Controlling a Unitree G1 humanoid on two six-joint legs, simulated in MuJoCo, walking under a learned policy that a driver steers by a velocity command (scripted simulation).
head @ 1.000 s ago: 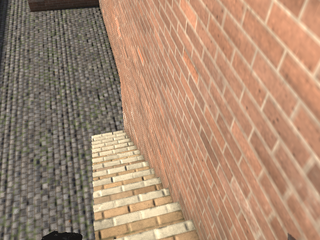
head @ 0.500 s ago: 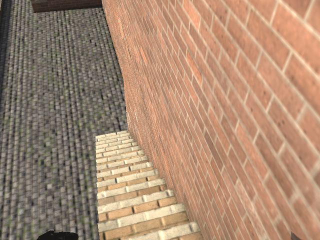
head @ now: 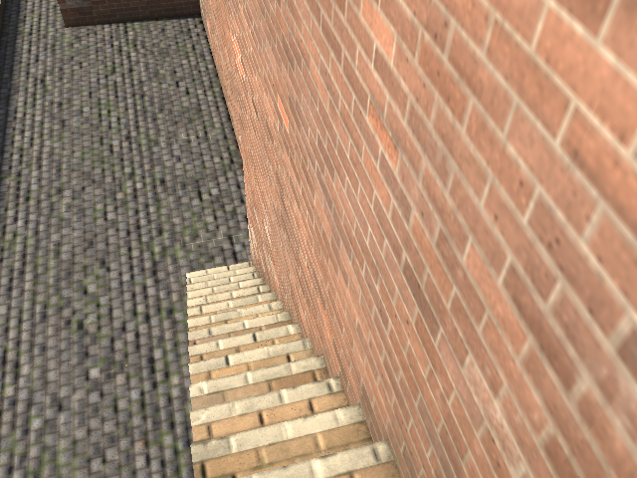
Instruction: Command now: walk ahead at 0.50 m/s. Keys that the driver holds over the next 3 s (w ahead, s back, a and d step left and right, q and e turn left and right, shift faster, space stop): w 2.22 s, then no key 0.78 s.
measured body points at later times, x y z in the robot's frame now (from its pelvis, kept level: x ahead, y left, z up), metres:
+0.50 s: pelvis +0.01 +0.00 +0.00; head +0.02 +0.01 +0.45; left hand +0.21 +0.24 -0.07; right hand +0.18 -0.22 -0.08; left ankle -0.03 +0.12 -0.75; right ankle -0.04 -0.18 -0.75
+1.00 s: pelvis -0.01 +0.00 +0.00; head +0.00 +0.02 +0.45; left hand +0.20 +0.23 -0.07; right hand +0.17 -0.22 -0.07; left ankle -0.03 +0.12 -0.75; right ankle -0.04 -0.18 -0.75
